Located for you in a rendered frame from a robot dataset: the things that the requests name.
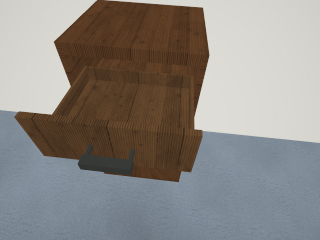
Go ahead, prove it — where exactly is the cabinet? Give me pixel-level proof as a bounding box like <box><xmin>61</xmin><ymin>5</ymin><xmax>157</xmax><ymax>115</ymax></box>
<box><xmin>54</xmin><ymin>0</ymin><xmax>210</xmax><ymax>182</ymax></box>

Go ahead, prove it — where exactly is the handle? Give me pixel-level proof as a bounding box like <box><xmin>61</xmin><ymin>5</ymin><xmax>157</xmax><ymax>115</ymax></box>
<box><xmin>78</xmin><ymin>144</ymin><xmax>135</xmax><ymax>175</ymax></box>

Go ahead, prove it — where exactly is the drawer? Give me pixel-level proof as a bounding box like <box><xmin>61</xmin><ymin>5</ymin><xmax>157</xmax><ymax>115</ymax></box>
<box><xmin>14</xmin><ymin>66</ymin><xmax>203</xmax><ymax>173</ymax></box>

